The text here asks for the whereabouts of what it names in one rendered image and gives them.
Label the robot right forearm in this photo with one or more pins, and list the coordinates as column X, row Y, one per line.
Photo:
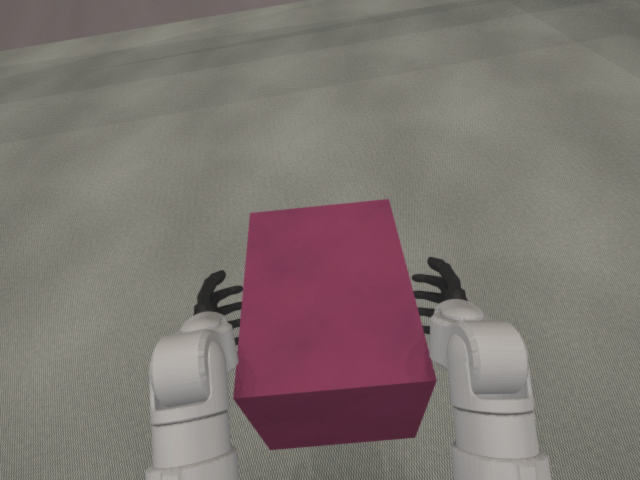
column 491, row 394

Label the carton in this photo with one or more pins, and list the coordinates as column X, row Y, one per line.
column 331, row 346

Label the right robot hand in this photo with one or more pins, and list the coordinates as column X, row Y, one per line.
column 449, row 284

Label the left robot hand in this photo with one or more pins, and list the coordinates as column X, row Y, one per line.
column 207, row 299

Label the robot left forearm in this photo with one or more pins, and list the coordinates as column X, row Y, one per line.
column 189, row 400

